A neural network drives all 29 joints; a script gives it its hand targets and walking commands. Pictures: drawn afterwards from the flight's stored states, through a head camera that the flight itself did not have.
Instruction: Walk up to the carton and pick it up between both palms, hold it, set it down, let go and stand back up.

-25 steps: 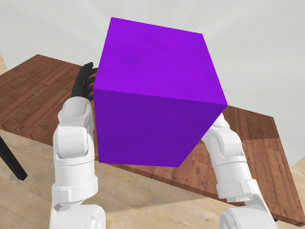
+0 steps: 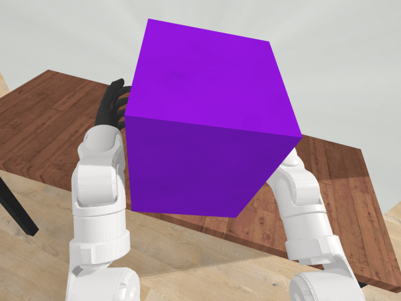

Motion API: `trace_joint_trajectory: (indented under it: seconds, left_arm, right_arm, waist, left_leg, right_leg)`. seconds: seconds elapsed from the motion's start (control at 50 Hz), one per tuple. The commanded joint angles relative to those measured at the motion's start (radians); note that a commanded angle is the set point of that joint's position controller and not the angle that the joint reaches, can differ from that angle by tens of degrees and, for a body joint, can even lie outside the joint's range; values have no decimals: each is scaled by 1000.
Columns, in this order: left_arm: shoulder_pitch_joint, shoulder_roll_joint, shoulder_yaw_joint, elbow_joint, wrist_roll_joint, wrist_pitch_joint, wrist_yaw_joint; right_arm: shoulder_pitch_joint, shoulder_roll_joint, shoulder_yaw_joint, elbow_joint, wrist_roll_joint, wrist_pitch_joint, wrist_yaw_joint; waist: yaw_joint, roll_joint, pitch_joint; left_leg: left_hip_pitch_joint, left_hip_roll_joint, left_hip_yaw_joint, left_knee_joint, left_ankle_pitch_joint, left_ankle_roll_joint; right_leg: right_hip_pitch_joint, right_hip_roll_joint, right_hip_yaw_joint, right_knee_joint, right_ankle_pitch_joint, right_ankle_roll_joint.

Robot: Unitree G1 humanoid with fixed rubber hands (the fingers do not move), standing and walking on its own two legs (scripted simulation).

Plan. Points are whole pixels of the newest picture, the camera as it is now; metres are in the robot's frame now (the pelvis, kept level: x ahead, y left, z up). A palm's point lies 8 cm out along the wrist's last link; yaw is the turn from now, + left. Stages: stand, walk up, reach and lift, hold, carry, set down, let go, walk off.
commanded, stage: hold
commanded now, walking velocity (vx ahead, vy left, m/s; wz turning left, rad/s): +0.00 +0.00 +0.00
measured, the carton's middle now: (197, 130) +0.37 +0.01 +0.20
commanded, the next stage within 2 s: none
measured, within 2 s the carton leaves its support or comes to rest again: neither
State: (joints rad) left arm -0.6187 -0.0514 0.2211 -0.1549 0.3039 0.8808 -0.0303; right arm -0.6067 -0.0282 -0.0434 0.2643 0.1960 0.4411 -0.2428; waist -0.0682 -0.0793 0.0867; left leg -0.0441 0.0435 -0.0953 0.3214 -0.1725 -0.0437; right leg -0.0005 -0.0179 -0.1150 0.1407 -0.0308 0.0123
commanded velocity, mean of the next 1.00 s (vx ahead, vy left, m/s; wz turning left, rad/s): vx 0.00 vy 0.00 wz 0.00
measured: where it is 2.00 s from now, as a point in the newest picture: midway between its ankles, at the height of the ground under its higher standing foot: outside the picture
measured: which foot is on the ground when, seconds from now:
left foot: down 0.00-1.00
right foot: down 0.00-1.00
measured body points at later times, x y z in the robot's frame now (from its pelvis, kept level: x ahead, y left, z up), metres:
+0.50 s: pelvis +0.00 +0.00 +0.00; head -0.01 +0.04 +0.45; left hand +0.37 +0.16 +0.21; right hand +0.38 -0.14 +0.19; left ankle +0.01 +0.14 -0.75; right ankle +0.04 -0.13 -0.75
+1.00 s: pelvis +0.00 +0.00 +0.00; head -0.01 +0.04 +0.45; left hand +0.37 +0.16 +0.21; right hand +0.38 -0.14 +0.19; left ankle +0.01 +0.14 -0.75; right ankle +0.04 -0.13 -0.75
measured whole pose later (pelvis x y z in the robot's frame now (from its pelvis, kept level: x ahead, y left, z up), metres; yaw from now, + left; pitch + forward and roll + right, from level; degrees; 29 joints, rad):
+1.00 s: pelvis +0.00 +0.00 +0.00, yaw +0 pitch -7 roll -2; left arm -0.62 -0.05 0.22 -0.16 0.31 0.89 -0.03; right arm -0.61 -0.03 -0.04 0.27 0.20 0.44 -0.25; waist -0.07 -0.08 0.09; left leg -0.03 0.05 -0.09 0.32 -0.17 -0.05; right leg 0.02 -0.01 -0.12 0.14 -0.04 0.01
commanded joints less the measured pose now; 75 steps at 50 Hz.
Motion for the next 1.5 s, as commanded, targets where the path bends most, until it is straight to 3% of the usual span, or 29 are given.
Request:
trace_joint_trajectory:
  seconds: [0.0,0.12,0.32,0.56,0.78,1.02,1.22,1.48]
  left_arm:
    - [-638,-400,-486,-133,-152,-65,-106]
    - [-626,-389,-460,-110,-140,-49,-112]
    - [-649,-403,-503,-162,-159,-64,-120]
    - [-636,-389,-467,-111,-144,-52,-112]
    - [-655,-412,-505,-153,-162,-72,-109]
    - [-632,-386,-462,-112,-143,-51,-114]
    - [-653,-403,-499,-151,-159,-65,-117]
    - [-640,-393,-471,-113,-146,-54,-110]
  right_arm:
    - [-870,341,339,-342,65,-86,54]
    - [-858,332,315,-317,65,-80,52]
    - [-878,355,340,-373,79,-86,38]
    - [-864,328,304,-315,59,-81,52]
    - [-893,354,341,-370,71,-92,48]
    - [-862,336,313,-321,63,-81,50]
    - [-884,354,335,-366,73,-87,41]
    - [-871,330,305,-319,60,-83,54]
  waist:
    - [-8,120,-544]
    - [-9,111,-492]
    - [-24,140,-567]
    - [-17,124,-487]
    - [-17,137,-588]
    - [-12,115,-498]
    - [-22,138,-566]
    - [-17,127,-502]
  left_leg:
    - [101,-95,112,-14,412,-11]
    - [77,-95,119,-28,369,-7]
    - [111,-103,109,-2,438,-12]
    - [66,-94,119,-34,337,-10]
    - [116,-100,108,-2,434,-14]
    - [73,-96,119,-28,359,-6]
    - [105,-102,109,-5,420,-12]
    - [74,-94,117,-29,352,-11]
  right_leg:
    - [239,81,-40,33,96,-3]
    - [247,76,-38,28,69,-1]
    - [253,76,-37,35,150,3]
    - [234,78,-43,29,35,-3]
    - [240,81,-40,37,126,-1]
    - [246,75,-39,30,69,0]
    - [247,77,-39,36,130,2]
    - [233,79,-43,30,46,-3]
